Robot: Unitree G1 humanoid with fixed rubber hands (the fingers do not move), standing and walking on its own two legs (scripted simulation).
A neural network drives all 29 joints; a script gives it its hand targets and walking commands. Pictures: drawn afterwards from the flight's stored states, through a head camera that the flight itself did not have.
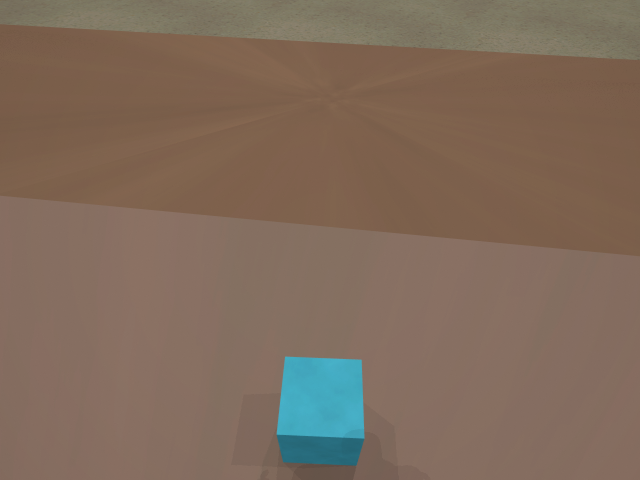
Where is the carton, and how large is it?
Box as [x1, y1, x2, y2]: [277, 357, 363, 465]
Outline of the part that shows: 285,357 277,426 277,438 283,461 356,465 363,441 361,360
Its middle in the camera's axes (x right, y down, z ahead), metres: +0.00 +0.48 +1.08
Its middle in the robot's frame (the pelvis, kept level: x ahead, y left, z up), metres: +0.44 +0.01 -0.64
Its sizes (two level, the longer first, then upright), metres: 0.210 0.200 0.250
